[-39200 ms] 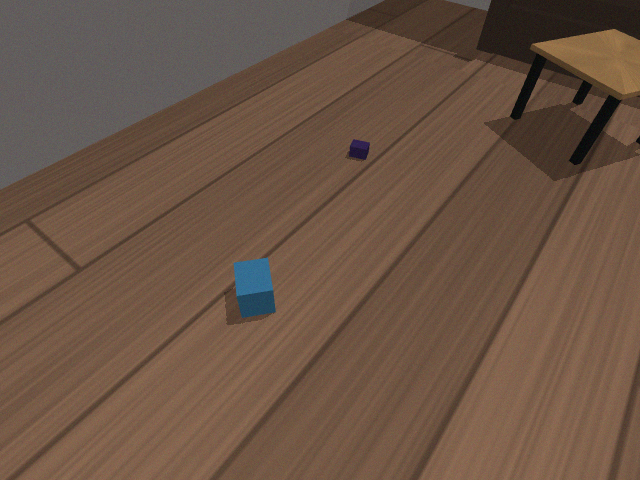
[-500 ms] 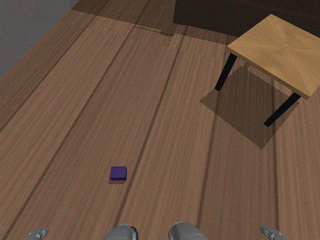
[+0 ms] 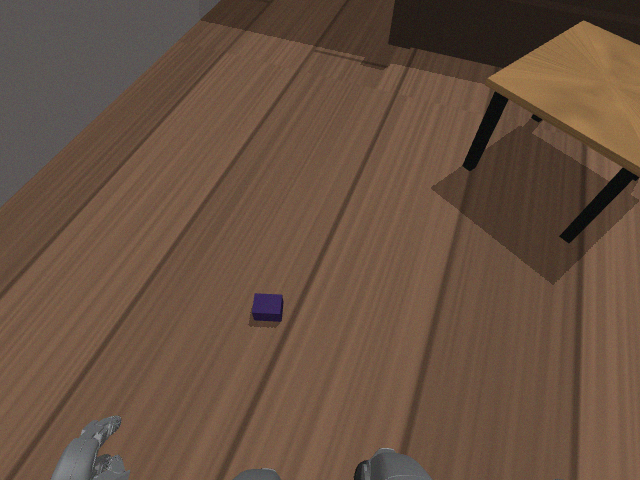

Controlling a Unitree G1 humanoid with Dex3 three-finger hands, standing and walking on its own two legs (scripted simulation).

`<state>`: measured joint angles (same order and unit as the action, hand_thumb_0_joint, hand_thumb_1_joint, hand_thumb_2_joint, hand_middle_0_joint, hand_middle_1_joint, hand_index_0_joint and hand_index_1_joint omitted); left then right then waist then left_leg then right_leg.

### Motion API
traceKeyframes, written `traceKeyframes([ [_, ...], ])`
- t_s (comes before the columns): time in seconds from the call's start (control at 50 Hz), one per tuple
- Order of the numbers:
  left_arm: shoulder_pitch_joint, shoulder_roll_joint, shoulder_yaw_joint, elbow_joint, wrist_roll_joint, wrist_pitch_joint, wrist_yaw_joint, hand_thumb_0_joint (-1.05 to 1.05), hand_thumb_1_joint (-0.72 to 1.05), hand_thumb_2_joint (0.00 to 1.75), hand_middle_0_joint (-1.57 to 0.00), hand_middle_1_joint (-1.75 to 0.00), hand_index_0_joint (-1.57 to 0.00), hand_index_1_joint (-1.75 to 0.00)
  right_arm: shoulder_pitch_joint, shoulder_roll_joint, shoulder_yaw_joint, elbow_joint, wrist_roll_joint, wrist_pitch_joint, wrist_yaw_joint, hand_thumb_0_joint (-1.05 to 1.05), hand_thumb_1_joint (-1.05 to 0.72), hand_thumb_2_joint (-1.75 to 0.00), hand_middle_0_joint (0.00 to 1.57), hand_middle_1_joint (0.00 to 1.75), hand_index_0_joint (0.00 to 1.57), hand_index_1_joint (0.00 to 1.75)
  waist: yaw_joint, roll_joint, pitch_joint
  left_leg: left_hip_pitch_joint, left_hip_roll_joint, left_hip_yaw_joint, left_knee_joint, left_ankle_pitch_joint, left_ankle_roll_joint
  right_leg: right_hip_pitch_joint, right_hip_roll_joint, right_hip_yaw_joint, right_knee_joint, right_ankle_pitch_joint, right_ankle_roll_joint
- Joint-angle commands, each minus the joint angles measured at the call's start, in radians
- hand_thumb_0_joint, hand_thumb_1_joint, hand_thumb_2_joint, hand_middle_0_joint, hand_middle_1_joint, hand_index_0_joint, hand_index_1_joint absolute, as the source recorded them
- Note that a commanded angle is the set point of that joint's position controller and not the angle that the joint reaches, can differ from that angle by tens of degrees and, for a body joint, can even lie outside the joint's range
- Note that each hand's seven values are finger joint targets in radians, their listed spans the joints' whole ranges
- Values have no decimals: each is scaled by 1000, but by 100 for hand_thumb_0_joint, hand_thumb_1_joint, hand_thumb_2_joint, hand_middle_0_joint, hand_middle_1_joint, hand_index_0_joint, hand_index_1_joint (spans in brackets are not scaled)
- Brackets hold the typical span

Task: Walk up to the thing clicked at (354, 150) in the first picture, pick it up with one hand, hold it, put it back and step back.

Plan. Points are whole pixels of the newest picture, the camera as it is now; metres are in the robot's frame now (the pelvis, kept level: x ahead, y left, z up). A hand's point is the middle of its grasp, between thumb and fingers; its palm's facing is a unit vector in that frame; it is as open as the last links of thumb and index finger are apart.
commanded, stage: step back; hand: left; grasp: from above
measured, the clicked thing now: (268, 307) +0.64 +0.17 -0.72
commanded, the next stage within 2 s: none
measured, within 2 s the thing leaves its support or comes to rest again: neither
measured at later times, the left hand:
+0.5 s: hand out of the picture -0.10 +0.25 -0.14, palm faces -0.09 -0.91 -0.41, open 7.4 cm
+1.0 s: hand out of the picture -0.21 +0.26 -0.14, palm faces +0.00 -0.93 -0.36, open 7.4 cm
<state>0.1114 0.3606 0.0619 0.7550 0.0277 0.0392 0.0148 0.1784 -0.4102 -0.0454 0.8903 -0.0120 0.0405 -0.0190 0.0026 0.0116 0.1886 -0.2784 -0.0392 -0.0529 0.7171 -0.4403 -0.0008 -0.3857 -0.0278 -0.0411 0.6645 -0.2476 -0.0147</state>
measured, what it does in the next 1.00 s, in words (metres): walks backwards: left foot, then right foot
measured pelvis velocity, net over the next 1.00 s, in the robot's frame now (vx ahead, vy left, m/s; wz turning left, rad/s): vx -0.34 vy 0.00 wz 0.00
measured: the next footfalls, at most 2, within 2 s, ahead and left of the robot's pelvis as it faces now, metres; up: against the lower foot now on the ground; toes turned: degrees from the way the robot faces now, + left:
left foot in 0.02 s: +0.03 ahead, +0.11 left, +0.00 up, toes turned -3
right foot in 0.44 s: -0.16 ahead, -0.14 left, +0.00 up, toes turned -4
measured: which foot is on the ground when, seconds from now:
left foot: up 0.00-0.00, down 0.02-0.48, up 0.50-0.80, down 0.82-1.00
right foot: down 0.00-0.04, up 0.06-0.42, down 0.44-0.86, up 0.88-1.00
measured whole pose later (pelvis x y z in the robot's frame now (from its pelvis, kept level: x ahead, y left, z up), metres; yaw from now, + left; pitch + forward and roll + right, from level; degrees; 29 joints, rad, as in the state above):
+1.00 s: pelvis -0.34 +0.00 +0.01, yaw +0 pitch -2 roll -1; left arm 0.12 0.38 0.06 0.83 0.00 0.08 0.02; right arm 0.18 -0.36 -0.03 0.87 -0.05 0.05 0.00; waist -0.01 -0.03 0.14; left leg -0.30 0.00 -0.03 0.60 -0.27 0.02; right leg -0.49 0.09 0.11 1.19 -0.51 -0.02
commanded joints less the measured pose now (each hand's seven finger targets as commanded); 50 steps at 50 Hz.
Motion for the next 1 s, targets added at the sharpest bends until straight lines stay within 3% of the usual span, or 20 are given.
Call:
traceKeyframes([
  [0.0,24,216,61,-76,-20,2,12,0,90,90,-20,-30,-20,-30,94,-216,-77,-56,-25,-34,-5,0,-90,-90,20,30,20,30,-17,-22,-274,126,138,-155,-310,327,72,68,-97,195,35,151,-66],
  [0.02,21,181,54,-80,-26,0,13,0,90,90,-20,-30,-20,-30,47,-296,-91,-76,-32,-33,1,0,-90,-90,20,30,20,30,-13,176,-248,155,315,-384,-364,445,165,-95,75,101,195,-155,-22],
  [0.04,-29,216,76,-73,-16,2,26,0,90,90,-20,-30,-20,-30,18,-356,-101,-94,-27,-31,8,0,-90,-90,20,30,20,30,-61,249,-222,-22,444,-508,-413,437,309,-47,122,159,410,-424,-3],
  [0.06,-26,242,83,-55,-6,2,29,0,90,90,-20,-30,-20,-30,-24,-329,-96,-97,-29,-37,1,0,-90,-90,20,30,20,30,-48,188,-174,-110,458,-538,-423,392,332,-25,108,231,539,-418,-4],
  [0.12,94,214,82,-4,-26,6,18,0,90,90,-20,-30,-20,-30,-137,-205,-60,-129,-34,-37,-5,0,-90,-90,20,30,20,30,47,86,-140,-24,265,-194,-354,471,204,-113,139,249,627,-244,-16],
  [0.28,105,189,66,-4,-13,-18,10,0,90,90,-20,-30,-20,-30,-19,-202,-71,-127,-16,-29,-5,0,-90,-90,20,30,20,30,-40,166,-253,260,289,-155,-249,583,265,-74,72,144,274,-283,64],
  [0.4,302,201,74,112,-7,-20,-2,0,90,90,-20,-30,-20,-30,-113,-245,-84,-149,-6,11,2,0,-90,-90,20,30,20,30,37,195,-304,3,240,-131,-207,267,153,260,42,24,-219,-46,-3],
  [0.42,287,238,85,112,10,-23,-3,0,90,90,-20,-30,-20,-30,-111,-207,-72,-150,3,14,4,0,-90,-90,20,30,20,30,34,79,-255,-132,168,-106,-128,129,94,264,-9,151,-244,-95,-30],
  [0.44,258,317,105,81,25,-27,-4,0,90,90,-20,-30,-20,-30,-105,-147,-55,-167,8,11,3,0,-90,-90,20,30,20,30,37,-176,-196,-326,1,-53,61,-53,25,232,-200,460,-339,-224,-98],
  [0.46,143,437,127,24,27,-20,-2,0,90,90,-20,-30,-20,-30,-147,-166,-68,-177,2,12,-12,0,-90,-90,20,30,20,30,86,-337,-129,-261,-59,-77,307,-154,-18,-65,-405,661,-454,-291,-264],
  [0.48,60,424,122,-5,19,-24,5,0,90,90,-20,-30,-20,-30,-134,-217,-89,-158,-4,15,-15,0,-90,-90,20,30,20,30,53,-296,-39,-188,-5,-150,442,-125,-25,-243,-438,692,-504,-365,-288],
  [0.56,-74,245,90,-25,16,-32,12,0,90,90,-20,-30,-20,-30,37,-147,-58,-70,5,3,-8,0,-90,-90,20,30,20,30,-57,-156,-96,-213,-110,-126,506,31,-12,-21,-139,182,-291,83,-109],
  [0.62,66,239,84,-22,24,-31,17,0,90,90,-20,-30,-20,-30,9,-152,-46,-86,2,-6,-15,0,-90,-90,20,30,20,30,31,-178,-144,-282,-83,-83,381,-17,-34,198,-164,211,-230,205,-136],
  [0.72,119,250,89,-21,9,-13,37,0,90,90,-20,-30,-20,-30,12,-135,-42,-99,-12,-24,-15,0,-90,-90,20,30,20,30,68,-238,-265,-200,16,-6,26,-96,-23,414,-256,253,-108,507,-184],
  [0.8,17,235,63,-57,-11,8,29,0,90,90,-20,-30,-20,-30,138,-181,-76,-41,-23,-18,-9,0,-90,-90,20,30,20,30,-9,-129,-291,96,45,2,-337,293,26,175,-190,191,16,317,-86],
  [0.82,38,208,54,-59,-18,9,26,0,90,90,-20,-30,-20,-30,121,-248,-92,-53,-35,-14,-6,0,-90,-90,20,30,20,30,1,63,-294,165,218,-239,-336,428,94,7,-83,121,141,93,-34],
  [0.84,-6,212,57,-69,-28,6,35,0,90,90,-20,-30,-20,-30,33,-342,-96,-88,-32,-6,9,0,-90,-90,20,30,20,30,-17,264,-251,64,382,-417,-370,500,246,-85,80,22,316,-368,1],
  [0.86,-55,246,75,-61,-15,6,44,0,90,90,-20,-30,-20,-30,-1,-369,-101,-101,-32,-12,7,0,-90,-90,20,30,20,30,-51,273,-216,-95,468,-531,-406,484,338,-22,64,151,496,-441,9],
  [0.92,17,225,73,3,-30,12,31,0,90,90,-20,-30,-20,-30,-96,-220,-59,-121,-47,-13,-4,0,-90,-90,20,30,20,30,25,107,-159,-52,267,-185,-314,592,226,-76,116,221,642,-293,-11],
  [0.98,80,210,69,40,-19,-3,14,0,90,90,-20,-30,-20,-30,-57,-189,-59,-97,-30,-26,1,0,-90,-90,20,30,20,30,16,113,-176,64,225,-165,-325,300,189,-86,98,168,478,-221,5],
])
